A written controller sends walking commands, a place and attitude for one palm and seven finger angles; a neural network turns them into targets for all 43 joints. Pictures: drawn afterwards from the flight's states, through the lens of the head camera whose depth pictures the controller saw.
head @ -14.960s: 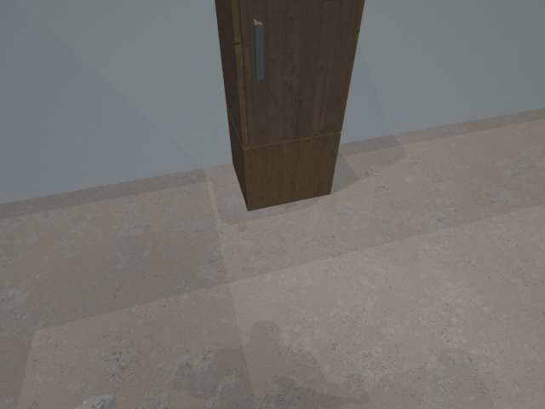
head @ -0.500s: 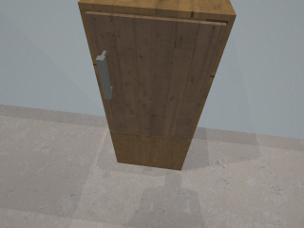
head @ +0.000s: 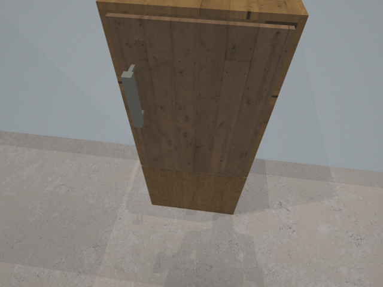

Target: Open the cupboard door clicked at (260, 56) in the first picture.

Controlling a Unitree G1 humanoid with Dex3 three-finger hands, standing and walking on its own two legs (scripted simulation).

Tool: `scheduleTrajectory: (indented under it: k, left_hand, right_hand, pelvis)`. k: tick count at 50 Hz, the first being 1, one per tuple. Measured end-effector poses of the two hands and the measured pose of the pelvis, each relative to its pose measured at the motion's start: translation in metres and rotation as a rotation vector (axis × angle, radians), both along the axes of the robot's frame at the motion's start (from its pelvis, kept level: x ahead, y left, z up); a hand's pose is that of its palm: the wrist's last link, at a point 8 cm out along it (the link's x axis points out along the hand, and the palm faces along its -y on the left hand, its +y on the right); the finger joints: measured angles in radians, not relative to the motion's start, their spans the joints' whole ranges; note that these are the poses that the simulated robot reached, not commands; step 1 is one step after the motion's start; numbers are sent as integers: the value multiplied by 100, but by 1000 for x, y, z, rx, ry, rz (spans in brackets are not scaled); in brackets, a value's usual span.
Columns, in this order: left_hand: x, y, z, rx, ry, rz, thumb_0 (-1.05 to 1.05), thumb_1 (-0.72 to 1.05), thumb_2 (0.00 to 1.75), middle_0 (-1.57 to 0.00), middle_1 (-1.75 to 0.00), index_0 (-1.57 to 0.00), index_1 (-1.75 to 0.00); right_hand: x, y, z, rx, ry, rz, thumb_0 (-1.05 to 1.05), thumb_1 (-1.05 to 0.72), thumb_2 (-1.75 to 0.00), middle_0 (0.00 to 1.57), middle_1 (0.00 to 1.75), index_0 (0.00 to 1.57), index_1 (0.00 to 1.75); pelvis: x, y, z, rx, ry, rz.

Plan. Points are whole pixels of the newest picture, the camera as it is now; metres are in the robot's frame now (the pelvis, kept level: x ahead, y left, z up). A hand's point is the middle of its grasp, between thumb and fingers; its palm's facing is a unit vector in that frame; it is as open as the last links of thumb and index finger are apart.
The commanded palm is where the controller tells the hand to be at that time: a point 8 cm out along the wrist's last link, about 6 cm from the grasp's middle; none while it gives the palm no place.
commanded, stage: come to a stop and stand still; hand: left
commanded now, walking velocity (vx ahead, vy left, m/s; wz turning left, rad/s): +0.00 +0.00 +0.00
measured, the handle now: (135, 97) +0.57 +0.19 +0.06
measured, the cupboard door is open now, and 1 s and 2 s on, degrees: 0 0 0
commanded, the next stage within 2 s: look again from close up in 0.46 s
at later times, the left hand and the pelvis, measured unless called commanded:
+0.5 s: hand out of the picture -0.01 +0.23 -0.15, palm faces +0.01 -0.95 -0.31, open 7.4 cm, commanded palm none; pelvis -0.01 +0.03 +0.01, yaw -1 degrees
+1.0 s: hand out of the picture +0.07 +0.17 -0.15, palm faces -0.01 -0.97 -0.25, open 7.3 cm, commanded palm none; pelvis +0.03 -0.01 +0.01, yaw +0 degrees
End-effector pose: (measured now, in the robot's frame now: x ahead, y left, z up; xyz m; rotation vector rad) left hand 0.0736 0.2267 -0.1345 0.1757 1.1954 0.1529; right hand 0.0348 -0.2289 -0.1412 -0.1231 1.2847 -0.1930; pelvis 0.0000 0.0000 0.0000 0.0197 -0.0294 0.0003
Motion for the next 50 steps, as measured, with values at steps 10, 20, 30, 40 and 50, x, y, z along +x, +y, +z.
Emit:
scheduleTrajectory:
  k: [10, 20, 30, 40, 50]
  left_hand:
    - [-54, 31, -4, 18, 85, -8, 0, 92, 90, -20, -30, -20, -30]
    - [-83, 55, 22, 92, 131, 23, 0, 90, 90, -20, -30, -20, -30]
    - [-85, 31, 23, 68, 189, 20, 0, 90, 90, -20, -30, -20, -30]
    - [-45, 3, 16, 30, 167, -1, 1, 92, 90, -20, -30, -21, -30]
    - [-6, -5, 16, 33, 124, -5, 0, 91, 90, -20, -30, -20, -30]
  right_hand:
    - [6, 21, 4, 7, -117, 15, 0, -92, -90, 19, 30, 20, 30]
    - [-16, 32, -5, 58, -68, 49, 0, -93, -90, 20, 30, 20, 30]
    - [-37, 24, -10, 81, 34, 36, 0, -91, -90, 20, 30, 20, 30]
    - [-39, 12, -6, 75, 111, 20, 0, -91, -90, 20, 30, 20, 30]
    - [-10, 0, -4, 62, 110, 28, 0, -91, -90, 20, 30, 20, 30]
  pelvis:
    - [-12, 23, -3, -13, -19, -28]
    - [-15, 31, 6, 0, -9, -16]
    - [-6, 18, 9, 9, 16, -17]
    - [14, 2, 11, 8, 28, -13]
    - [34, -10, 12, 4, 30, -7]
